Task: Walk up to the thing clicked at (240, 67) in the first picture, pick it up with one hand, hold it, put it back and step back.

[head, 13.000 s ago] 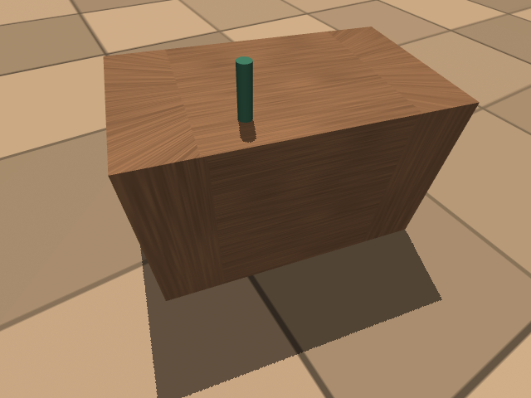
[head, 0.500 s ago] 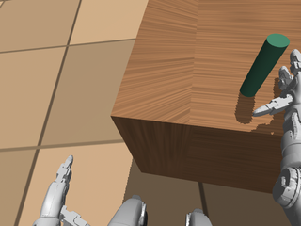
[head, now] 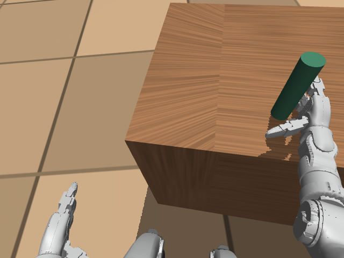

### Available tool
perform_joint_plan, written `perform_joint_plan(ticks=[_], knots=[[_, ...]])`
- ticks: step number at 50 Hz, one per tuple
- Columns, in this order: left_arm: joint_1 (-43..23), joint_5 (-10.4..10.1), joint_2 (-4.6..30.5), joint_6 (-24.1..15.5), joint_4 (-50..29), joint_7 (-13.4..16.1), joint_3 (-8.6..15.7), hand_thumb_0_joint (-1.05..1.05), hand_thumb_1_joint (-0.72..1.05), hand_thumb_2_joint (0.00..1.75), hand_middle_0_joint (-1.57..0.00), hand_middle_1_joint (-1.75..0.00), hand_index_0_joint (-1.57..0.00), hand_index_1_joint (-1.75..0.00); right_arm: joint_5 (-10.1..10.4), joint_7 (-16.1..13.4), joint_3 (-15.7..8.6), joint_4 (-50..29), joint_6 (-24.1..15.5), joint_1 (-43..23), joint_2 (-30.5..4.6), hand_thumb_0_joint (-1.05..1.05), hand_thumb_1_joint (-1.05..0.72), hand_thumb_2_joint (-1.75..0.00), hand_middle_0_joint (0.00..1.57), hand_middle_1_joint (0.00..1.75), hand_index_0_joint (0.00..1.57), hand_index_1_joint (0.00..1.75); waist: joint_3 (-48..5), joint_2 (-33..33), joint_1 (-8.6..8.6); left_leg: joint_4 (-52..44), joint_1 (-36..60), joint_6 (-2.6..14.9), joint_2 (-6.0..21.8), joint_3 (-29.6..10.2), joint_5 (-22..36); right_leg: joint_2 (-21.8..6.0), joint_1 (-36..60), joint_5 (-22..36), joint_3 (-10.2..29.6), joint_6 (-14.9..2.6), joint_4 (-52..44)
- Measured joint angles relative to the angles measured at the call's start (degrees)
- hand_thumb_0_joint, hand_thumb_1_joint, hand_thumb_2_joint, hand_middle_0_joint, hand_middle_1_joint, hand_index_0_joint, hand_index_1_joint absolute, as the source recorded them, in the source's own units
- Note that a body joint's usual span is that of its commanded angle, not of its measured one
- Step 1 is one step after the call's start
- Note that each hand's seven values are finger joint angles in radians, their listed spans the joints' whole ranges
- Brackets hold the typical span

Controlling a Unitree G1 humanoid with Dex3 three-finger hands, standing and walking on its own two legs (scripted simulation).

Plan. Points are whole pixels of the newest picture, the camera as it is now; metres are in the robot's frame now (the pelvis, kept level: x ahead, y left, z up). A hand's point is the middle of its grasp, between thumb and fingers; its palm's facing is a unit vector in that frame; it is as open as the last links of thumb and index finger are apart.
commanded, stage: close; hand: right
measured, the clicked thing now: (293, 90) +0.50 -0.20 +0.09
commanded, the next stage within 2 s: settle in 0.76 s
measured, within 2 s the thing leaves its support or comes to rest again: leaves its support in 1.12 s
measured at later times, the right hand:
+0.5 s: hand (284, 97) +0.50 -0.19 +0.07, palm faces +0.08 +1.00 +0.02, open 13.7 cm
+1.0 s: hand (287, 100) +0.49 -0.20 +0.06, palm faces +0.09 +1.00 +0.00, open 6.3 cm
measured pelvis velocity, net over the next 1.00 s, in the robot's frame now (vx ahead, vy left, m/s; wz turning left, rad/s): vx -0.01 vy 0.00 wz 0.01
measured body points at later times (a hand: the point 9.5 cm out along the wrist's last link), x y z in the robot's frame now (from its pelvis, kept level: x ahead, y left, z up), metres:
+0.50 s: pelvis +0.00 +0.00 +0.00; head +0.10 -0.03 +0.44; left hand +0.14 +0.27 +0.00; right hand +0.49 -0.24 +0.07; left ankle +0.04 +0.14 -0.67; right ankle +0.00 -0.12 -0.67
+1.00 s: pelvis -0.01 +0.00 +0.00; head +0.10 -0.04 +0.43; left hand +0.15 +0.26 -0.01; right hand +0.48 -0.25 +0.06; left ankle +0.04 +0.14 -0.67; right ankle +0.00 -0.12 -0.67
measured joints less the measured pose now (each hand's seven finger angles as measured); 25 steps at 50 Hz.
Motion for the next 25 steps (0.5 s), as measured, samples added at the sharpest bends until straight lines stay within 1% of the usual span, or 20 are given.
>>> perform_joint_plan(ticks=[5, 7, 9, 11, 14, 17, 19, 25], knots=[[-2.0, 0.1, 0.2, -0.2, 1.4, 0.5, 0.4, -0.01, -0.58, 0.07, -0.06, -0.04, -0.05, -0.06, -0.4, -1.0, -0.2, 1.6, -1.9, -2.4, -1.4, -0.02, 0.56, -0.01, 0.17, 0.05, 0.17, 0.06, 1.1, 0.6, 0.35, 0.9, -0.8, 0.09, 0.0, 0.2, -0.2, 0.0, -0.8, -0.2, 0.2, 0.03, 0.9], [-2.5, 0.3, 0.0, 0.2, 1.3, 0.4, -0.1, -0.01, -0.57, 0.07, -0.06, -0.04, -0.05, -0.05, -1.2, -0.7, -0.6, 1.5, -1.9, -3.2, -2.3, -0.02, 0.56, -0.01, 0.21, 0.07, 0.21, 0.07, 1.4, 0.9, 0.69, 1.1, -1.5, 0.13, -0.1, 0.2, -0.2, -0.1, -1.5, -0.2, 0.3, 0.09, 1.2], [-2.5, 0.5, -0.1, 0.2, 0.9, 0.3, -0.4, -0.01, -0.57, 0.07, -0.06, -0.05, -0.05, -0.05, -1.5, -0.3, -0.5, 1.4, -1.6, -3.8, -3.2, -0.02, 0.56, 0.00, 0.24, 0.09, 0.24, 0.09, 1.5, 1.0, 0.99, 1.1, -1.8, 0.17, -0.2, 0.3, -0.1, -0.2, -1.9, -0.1, 0.3, 0.18, 1.3], [-2.2, 0.5, -0.1, 0.0, 1.2, 0.1, -0.3, -0.01, -0.57, 0.07, -0.06, -0.05, -0.05, -0.05, -1.4, 0.1, -0.4, 2.3, -1.3, -4.6, -3.8, -0.02, 0.55, -0.01, 0.27, 0.11, 0.27, 0.11, 1.4, 0.7, 1.21, 0.9, -1.9, 0.18, -0.1, 0.4, 0.0, -0.1, -2.1, 0.0, 0.5, 0.22, 1.2], [-2.1, 0.5, 0.2, 0.4, 1.7, 0.1, -0.1, -0.01, -0.56, 0.06, -0.06, -0.05, -0.05, -0.05, -1.1, 0.2, -1.0, 3.1, -0.4, -5.4, -4.5, -0.02, 0.54, -0.03, 0.33, 0.15, 0.32, 0.16, 1.0, 0.1, 1.64, 0.6, -1.9, 0.12, -0.1, 0.5, 0.2, -0.1, -2.3, 0.0, 0.6, 0.15, 1.1], [-2.5, 0.4, 0.5, 0.4, 2.4, 0.3, 0.1, -0.01, -0.56, 0.06, -0.06, -0.05, -0.05, -0.05, -1.0, 0.2, -0.6, 5.5, -0.7, -7.5, -4.9, -0.02, 0.53, -0.06, 0.40, 0.21, 0.40, 0.22, 1.1, -0.1, 1.79, 0.6, -2.0, 0.05, -0.1, 0.4, 0.2, -0.1, -2.4, 0.0, 0.5, 0.03, 1.1], [-2.9, 0.3, 0.6, 0.9, 2.1, 0.3, -0.1, -0.01, -0.56, 0.06, -0.06, -0.05, -0.05, -0.05, -1.5, 0.2, -0.5, 6.0, -0.4, -8.1, -4.9, -0.02, 0.52, -0.09, 0.46, 0.26, 0.46, 0.27, 1.0, 0.0, 1.93, 0.5, -2.1, -0.01, -0.2, 0.2, 0.3, -0.2, -2.4, 0.1, 0.3, -0.03, 1.1], [-1.9, 0.3, 0.6, 0.9, 0.6, -0.2, 0.3, -0.01, -0.55, 0.06, -0.06, -0.05, -0.05, -0.05, -1.8, 0.2, -1.3, 5.3, 0.0, -5.8, -3.5, -0.02, 0.45, -0.21, 0.64, 0.42, 0.64, 0.43, 0.4, -0.3, 1.83, -0.3, -1.1, -0.12, -0.3, -0.1, 0.5, -0.2, -1.3, 0.2, -0.1, -0.14, 0.2]])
